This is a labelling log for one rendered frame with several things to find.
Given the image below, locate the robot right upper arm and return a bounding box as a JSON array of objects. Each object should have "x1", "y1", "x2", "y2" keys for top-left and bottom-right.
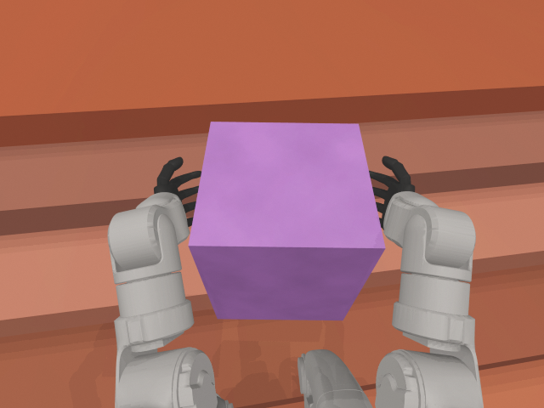
[{"x1": 375, "y1": 349, "x2": 483, "y2": 408}]

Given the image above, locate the carton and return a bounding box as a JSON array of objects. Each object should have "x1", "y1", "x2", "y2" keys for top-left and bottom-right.
[{"x1": 189, "y1": 122, "x2": 386, "y2": 320}]

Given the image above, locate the right robot forearm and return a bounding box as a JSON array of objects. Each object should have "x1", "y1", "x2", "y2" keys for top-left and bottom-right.
[{"x1": 383, "y1": 191, "x2": 484, "y2": 408}]

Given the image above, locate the robot left hand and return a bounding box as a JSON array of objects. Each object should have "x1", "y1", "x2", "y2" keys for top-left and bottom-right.
[{"x1": 154, "y1": 157, "x2": 201, "y2": 227}]

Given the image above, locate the robot left upper arm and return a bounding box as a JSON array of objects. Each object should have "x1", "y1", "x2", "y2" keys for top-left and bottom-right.
[{"x1": 116, "y1": 347, "x2": 218, "y2": 408}]

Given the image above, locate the left robot forearm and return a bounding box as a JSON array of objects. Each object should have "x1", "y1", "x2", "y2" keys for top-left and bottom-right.
[{"x1": 108, "y1": 192, "x2": 195, "y2": 408}]

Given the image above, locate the robot right hand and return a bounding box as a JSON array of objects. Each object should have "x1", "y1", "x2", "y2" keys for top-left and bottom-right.
[{"x1": 369, "y1": 156, "x2": 415, "y2": 230}]

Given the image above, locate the robot right thigh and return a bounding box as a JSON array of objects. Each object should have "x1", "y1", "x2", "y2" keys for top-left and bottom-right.
[{"x1": 297, "y1": 349, "x2": 373, "y2": 408}]

